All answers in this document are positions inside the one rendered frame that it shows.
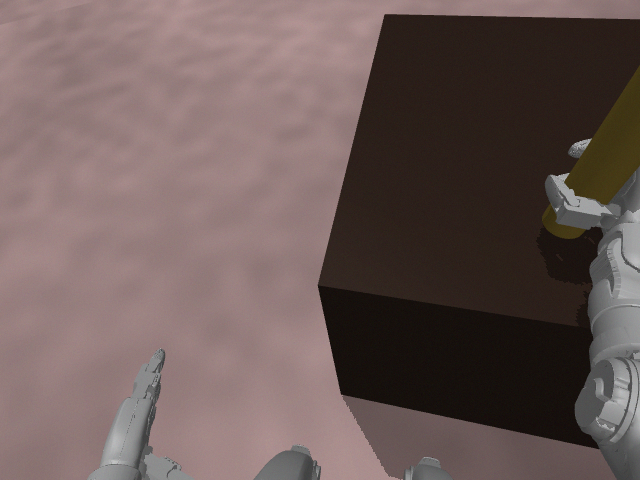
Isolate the right robot arm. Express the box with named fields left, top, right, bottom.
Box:
left=575, top=223, right=640, bottom=480

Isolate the left robot hand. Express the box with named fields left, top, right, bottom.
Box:
left=99, top=348, right=194, bottom=480

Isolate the right robot hand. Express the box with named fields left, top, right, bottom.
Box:
left=545, top=139, right=640, bottom=237

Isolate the left robot arm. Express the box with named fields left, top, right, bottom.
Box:
left=87, top=464, right=142, bottom=480

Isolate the can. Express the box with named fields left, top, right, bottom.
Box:
left=542, top=66, right=640, bottom=239

